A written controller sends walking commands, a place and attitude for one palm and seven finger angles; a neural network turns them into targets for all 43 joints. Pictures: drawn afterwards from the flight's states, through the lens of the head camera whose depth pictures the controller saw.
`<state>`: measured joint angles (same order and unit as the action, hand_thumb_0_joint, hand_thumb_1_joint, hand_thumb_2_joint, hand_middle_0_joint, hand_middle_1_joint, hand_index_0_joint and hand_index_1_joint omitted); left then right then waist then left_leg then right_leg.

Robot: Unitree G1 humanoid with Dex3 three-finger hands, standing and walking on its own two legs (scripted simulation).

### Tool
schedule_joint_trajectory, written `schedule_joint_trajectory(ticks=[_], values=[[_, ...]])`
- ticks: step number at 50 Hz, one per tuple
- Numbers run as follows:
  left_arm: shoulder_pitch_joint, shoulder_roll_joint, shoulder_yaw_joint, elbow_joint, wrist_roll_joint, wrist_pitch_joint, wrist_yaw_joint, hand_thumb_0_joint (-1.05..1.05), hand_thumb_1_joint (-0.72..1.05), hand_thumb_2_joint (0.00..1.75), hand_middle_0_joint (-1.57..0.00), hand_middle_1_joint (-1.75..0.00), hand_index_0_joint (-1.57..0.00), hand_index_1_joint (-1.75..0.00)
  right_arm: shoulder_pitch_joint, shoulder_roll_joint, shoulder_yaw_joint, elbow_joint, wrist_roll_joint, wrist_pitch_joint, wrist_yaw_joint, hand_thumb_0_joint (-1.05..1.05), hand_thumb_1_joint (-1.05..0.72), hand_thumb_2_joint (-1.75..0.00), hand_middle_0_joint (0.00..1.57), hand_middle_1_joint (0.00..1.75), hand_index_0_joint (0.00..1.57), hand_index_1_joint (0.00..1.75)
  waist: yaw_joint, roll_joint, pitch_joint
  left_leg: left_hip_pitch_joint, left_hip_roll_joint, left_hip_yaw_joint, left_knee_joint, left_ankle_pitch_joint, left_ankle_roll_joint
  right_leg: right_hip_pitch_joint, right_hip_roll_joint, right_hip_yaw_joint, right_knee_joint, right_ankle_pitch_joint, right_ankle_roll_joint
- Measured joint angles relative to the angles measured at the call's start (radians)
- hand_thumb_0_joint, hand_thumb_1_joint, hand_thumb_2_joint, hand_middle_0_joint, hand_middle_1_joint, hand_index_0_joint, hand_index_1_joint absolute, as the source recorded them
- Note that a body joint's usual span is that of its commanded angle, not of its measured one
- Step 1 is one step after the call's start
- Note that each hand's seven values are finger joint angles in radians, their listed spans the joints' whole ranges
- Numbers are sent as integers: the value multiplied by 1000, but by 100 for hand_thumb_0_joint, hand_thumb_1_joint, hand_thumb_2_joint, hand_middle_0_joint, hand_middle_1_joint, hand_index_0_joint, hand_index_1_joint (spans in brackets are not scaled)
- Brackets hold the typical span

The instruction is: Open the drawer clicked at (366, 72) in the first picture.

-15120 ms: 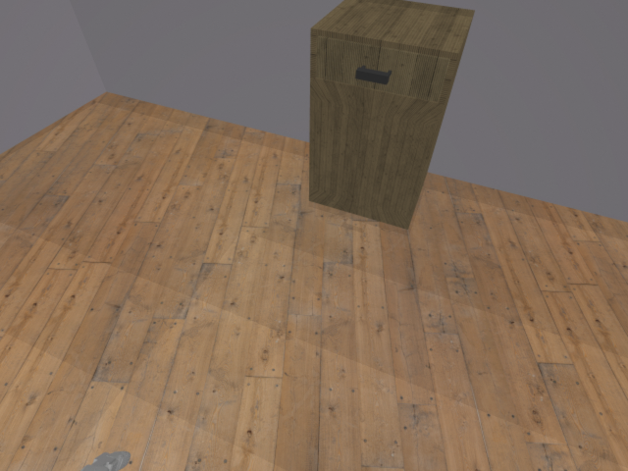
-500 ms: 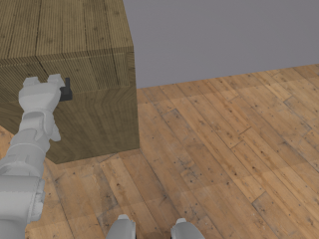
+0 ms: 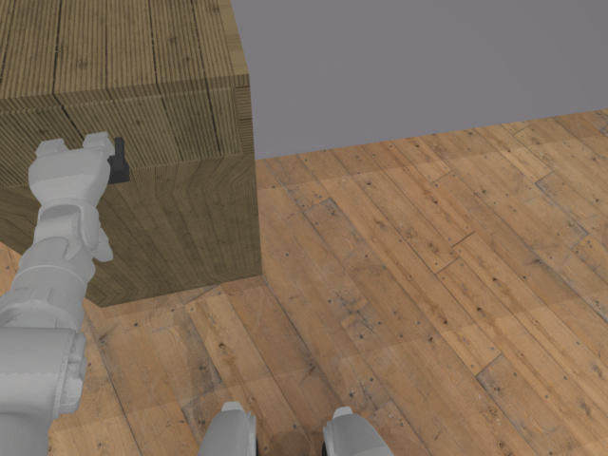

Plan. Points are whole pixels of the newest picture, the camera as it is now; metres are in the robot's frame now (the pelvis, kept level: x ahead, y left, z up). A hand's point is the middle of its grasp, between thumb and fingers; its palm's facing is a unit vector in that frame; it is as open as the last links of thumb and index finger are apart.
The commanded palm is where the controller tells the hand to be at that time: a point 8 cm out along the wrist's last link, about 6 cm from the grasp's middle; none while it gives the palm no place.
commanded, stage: close the thumb around the handle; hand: left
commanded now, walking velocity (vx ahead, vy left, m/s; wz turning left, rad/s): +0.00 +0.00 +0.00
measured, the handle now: (86, 160) +0.53 +0.29 +0.00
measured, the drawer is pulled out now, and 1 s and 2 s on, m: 0.00 0.00 0.12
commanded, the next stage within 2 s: pull the drawer open in 0.74 s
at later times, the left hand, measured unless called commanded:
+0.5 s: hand (91, 201) +0.47 +0.27 -0.01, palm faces -0.07 -0.04 -1.00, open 8.3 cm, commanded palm +0.45 +0.26 +0.04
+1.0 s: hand (91, 202) +0.47 +0.27 -0.02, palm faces -0.06 -0.04 -1.00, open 6.5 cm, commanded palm +0.44 +0.26 +0.04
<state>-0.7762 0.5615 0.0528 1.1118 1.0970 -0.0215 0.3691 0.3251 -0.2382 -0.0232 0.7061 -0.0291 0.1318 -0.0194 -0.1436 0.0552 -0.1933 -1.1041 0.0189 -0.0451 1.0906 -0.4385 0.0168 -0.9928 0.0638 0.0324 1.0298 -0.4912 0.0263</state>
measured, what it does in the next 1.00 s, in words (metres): stands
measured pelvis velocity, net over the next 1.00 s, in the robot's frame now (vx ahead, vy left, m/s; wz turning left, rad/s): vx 0.01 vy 0.00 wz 0.00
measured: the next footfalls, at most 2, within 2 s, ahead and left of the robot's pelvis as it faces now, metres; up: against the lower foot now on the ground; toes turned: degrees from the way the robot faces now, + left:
none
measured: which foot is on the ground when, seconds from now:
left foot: down 0.00-1.00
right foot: down 0.00-1.00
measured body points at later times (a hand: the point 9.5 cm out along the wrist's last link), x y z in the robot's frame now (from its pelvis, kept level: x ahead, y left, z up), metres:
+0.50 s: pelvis +0.01 +0.00 +0.00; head +0.13 +0.02 +0.44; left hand +0.47 +0.27 +0.04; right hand +0.03 -0.27 -0.12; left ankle +0.03 +0.10 -0.66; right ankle -0.01 -0.14 -0.66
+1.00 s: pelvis +0.01 +0.00 +0.00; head +0.13 +0.02 +0.44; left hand +0.47 +0.27 +0.04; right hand +0.04 -0.27 -0.12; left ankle +0.03 +0.11 -0.66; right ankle -0.01 -0.14 -0.66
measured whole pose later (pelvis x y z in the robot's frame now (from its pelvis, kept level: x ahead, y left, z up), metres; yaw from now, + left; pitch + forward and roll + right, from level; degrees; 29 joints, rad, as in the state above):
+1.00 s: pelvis +0.01 +0.00 +0.00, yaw +0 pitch +26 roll -4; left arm -0.70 0.53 0.05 1.05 1.09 -0.02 0.41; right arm 0.30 -0.24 -0.04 0.71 -0.03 0.15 0.00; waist -0.12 0.05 -0.20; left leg -1.07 0.02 -0.04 1.08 -0.46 0.02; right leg -0.96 0.06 0.04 1.02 -0.51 0.02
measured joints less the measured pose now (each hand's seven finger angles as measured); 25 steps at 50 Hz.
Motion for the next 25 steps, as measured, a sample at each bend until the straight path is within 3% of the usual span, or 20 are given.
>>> schedule_joint_trajectory(ticks=[10,17,25], values=[[30,2,11,-40,7,-50,37,0,-38,35,-30,-121,-33,-121,11,-9,-18,14,-6,-4,3,0,-90,-90,21,30,21,30,14,0,-6,-21,-1,-2,24,-14,0,-19,0,-3,23,-15,-1],[32,-23,3,-45,2,-6,57,0,-10,47,-31,-124,-35,-125,-4,-7,-24,20,-8,-2,13,0,-90,-90,21,30,21,30,19,2,-5,-11,-2,-4,17,-15,-1,-8,-1,-5,15,-16,-1],[56,-23,9,-48,-4,3,24,0,32,65,-32,-126,-36,-126,-12,-3,-15,8,-5,5,12,0,-90,-90,21,30,21,30,15,-2,-6,30,3,4,-11,-13,-1,29,1,3,-13,-9,-2]])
